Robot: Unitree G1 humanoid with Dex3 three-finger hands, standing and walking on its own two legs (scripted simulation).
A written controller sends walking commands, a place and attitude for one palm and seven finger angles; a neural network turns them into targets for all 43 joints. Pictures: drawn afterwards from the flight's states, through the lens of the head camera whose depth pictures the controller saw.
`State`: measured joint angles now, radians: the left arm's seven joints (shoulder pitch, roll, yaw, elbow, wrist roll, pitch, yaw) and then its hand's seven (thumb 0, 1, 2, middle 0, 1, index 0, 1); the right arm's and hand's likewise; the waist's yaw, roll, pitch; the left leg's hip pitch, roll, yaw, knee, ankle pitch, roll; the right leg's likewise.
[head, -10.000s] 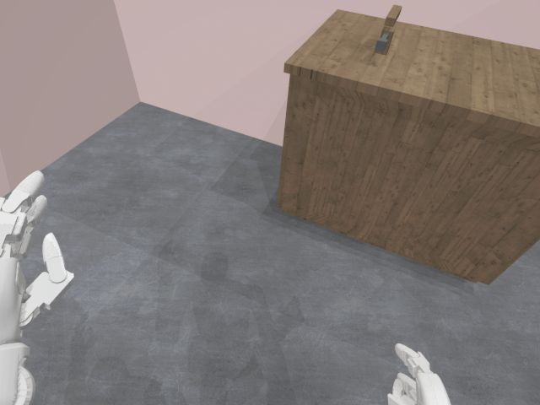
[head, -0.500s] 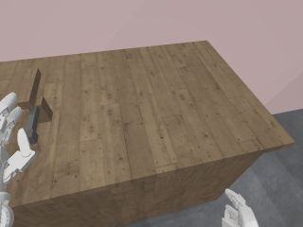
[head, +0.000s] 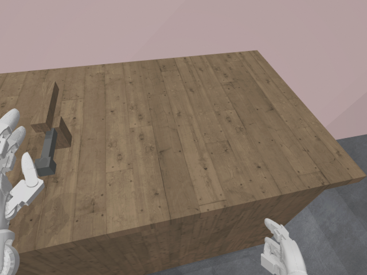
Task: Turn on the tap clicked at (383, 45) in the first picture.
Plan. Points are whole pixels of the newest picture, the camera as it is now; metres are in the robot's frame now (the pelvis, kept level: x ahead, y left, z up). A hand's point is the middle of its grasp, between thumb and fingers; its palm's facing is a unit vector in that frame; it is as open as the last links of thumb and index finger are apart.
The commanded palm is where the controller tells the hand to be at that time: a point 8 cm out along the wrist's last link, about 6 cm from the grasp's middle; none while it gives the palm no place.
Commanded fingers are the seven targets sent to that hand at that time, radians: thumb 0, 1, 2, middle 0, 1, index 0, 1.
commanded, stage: shuffle to correct the standing spot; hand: left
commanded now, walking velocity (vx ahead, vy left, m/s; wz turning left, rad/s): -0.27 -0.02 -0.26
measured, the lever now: (45, 166) +0.28 +0.31 +0.09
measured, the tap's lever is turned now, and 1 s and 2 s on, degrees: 0 0 0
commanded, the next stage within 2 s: come to a stop and stand still in 0.56 s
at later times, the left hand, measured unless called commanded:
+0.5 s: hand (72, 214) +0.17 +0.18 +0.17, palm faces +0.32 -0.85 -0.42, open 7.5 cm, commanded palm +0.11 +0.24 +0.17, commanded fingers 0.00 0.90 0.90 -0.20 -0.30 -0.20 -0.30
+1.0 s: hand out of the picture +0.06 +0.20 +0.15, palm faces +0.32 -0.89 -0.33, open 7.5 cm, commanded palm +0.00 +0.26 +0.17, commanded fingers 0.00 0.90 0.90 -0.20 -0.30 -0.20 -0.30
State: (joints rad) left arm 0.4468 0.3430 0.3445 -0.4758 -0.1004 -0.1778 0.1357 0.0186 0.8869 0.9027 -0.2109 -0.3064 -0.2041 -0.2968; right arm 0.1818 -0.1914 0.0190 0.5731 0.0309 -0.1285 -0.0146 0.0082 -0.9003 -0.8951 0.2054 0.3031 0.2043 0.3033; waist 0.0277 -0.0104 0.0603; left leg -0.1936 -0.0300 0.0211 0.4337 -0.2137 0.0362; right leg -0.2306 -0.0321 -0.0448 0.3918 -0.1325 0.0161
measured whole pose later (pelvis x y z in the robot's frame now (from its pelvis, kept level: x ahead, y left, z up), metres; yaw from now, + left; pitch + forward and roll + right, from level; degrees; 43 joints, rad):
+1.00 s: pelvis -0.18 -0.01 -0.03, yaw -3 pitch -3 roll +1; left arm 0.42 0.32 0.33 -0.51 -0.09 -0.10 0.11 0.02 0.89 0.90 -0.21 -0.31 -0.20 -0.30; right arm 0.18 -0.21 0.02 0.64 0.02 -0.10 -0.03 0.01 -0.90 -0.89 0.21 0.30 0.20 0.30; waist -0.02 0.01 0.06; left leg -0.28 0.01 0.02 0.68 -0.39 0.02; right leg -0.46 0.00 -0.01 0.66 -0.24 -0.03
